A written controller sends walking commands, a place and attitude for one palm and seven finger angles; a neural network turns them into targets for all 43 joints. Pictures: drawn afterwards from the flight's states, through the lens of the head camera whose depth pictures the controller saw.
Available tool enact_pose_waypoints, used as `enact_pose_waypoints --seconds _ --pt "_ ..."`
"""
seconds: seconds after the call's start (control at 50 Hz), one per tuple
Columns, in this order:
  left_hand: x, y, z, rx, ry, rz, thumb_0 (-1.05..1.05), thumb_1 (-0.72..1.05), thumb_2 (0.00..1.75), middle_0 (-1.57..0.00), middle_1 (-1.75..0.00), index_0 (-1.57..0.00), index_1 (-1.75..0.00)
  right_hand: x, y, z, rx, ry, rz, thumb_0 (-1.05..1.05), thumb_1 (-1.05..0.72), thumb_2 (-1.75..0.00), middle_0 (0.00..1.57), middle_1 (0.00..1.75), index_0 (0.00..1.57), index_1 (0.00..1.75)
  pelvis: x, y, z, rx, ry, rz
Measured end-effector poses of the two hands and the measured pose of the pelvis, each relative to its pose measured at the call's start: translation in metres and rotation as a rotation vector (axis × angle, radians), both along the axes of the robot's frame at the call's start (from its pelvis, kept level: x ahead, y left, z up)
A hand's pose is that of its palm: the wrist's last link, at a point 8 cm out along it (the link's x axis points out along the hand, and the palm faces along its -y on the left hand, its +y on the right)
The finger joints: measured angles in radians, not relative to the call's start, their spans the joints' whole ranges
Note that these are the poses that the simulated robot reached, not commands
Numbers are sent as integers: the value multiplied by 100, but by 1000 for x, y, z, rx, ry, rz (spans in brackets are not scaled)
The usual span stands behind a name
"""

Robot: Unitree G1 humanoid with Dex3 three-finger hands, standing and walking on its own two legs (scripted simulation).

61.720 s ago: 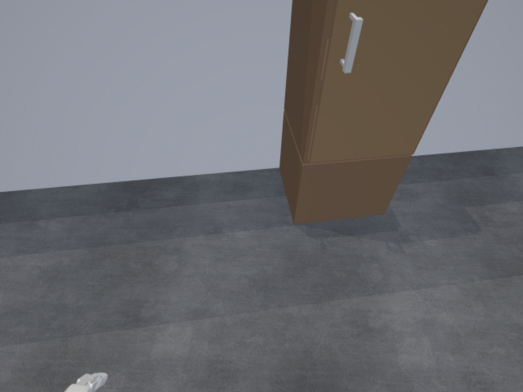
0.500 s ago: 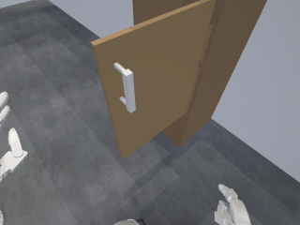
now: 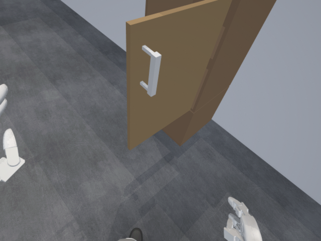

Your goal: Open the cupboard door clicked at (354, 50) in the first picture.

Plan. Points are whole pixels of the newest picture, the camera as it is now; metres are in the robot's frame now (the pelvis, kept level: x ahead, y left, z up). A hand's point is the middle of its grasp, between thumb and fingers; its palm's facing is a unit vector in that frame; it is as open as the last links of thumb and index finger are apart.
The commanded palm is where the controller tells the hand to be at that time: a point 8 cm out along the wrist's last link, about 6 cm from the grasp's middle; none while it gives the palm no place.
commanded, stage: stop stepping back and stand still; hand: left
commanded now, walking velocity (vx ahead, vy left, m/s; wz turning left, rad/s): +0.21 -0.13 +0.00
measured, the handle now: (149, 72) +0.53 +0.10 +0.11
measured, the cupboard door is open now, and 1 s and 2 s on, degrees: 88 88 88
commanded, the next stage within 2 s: let the arm hang, fingers relaxed in 1.80 s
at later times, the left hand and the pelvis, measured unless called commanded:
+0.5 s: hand (8, 204) +0.14 +0.25 +0.16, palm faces +0.39 -0.83 -0.39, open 7.5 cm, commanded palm +0.05 +0.29 +0.17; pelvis -0.10 +0.00 -0.02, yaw -2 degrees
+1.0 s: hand out of the picture +0.08 +0.21 +0.16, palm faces +0.40 -0.78 -0.49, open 7.5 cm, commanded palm +0.01 +0.27 +0.17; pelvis -0.13 -0.03 +0.01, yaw +1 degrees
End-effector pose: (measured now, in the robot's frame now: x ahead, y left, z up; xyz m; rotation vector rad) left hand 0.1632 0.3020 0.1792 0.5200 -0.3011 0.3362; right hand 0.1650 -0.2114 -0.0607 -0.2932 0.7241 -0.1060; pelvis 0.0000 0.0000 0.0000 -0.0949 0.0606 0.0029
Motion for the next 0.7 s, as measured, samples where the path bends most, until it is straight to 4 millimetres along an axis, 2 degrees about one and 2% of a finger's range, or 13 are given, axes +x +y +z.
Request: enact_pose_waypoints --seconds 0.12,0.2,0.28,0.34,0.4,0.46,0.5,0.6,0.66,0.7 --pt "-31 -8 12 23 -3 -14 1 89 89 -21 -30 -21 -30 -27 13 0 53 -28 15 2 -90 -90 21 30 21 30 -34 -6 2 22 24 12" --pt "-59 -15 6 92 36 -19 1 89 89 -21 -30 -21 -30 -49 3 -21 69 -56 13 1 -90 -90 21 30 21 30 -67 -6 -19 76 -1 -46" --pt "-80 -11 8 60 -10 -17 1 88 89 -21 -30 -21 -30 -87 -12 -34 54 24 -57 1 -90 -90 21 30 21 30 -62 -3 -21 61 -53 -45" --pt "-79 2 1 10 -95 36 1 88 89 -21 -30 -21 -30 -108 -26 -40 6 48 -104 2 -90 -90 21 30 21 30 -57 0 -27 80 -75 -44" --pt "-65 13 -13 -70 -109 87 1 88 89 -21 -30 -21 -30 -122 -36 -44 -25 40 -141 2 -91 -90 20 30 21 30 -71 6 -31 101 -103 -31" --pt "-56 4 -15 -74 -51 56 1 89 89 -21 -30 -20 -30 -138 -35 -37 -4 8 -149 2 -91 -90 20 30 20 30 -89 4 -25 103 -127 -29" --pt "-61 -11 -9 -35 -27 -8 2 89 89 -20 -30 -20 -30 -150 -33 -31 20 -3 -149 2 -91 -90 20 30 20 30 -97 -1 -19 108 -130 -33" --pt "-101 -43 18 127 17 -95 2 89 89 -21 -30 -21 -30 -168 -36 -27 67 -1 -150 2 -91 -90 20 30 20 30 -107 -14 -10 95 -104 -41" --pt "-126 -45 27 225 37 -28 1 88 89 -21 -30 -21 -30 -168 -44 -41 91 24 -132 2 -90 -90 20 30 20 30 -116 -24 -15 120 -76 -25" --pt "-137 -40 27 205 40 39 1 88 89 -22 -30 -21 -30 -167 -50 -50 85 66 -103 2 -90 -90 20 30 20 30 -123 -28 -14 126 -80 -33"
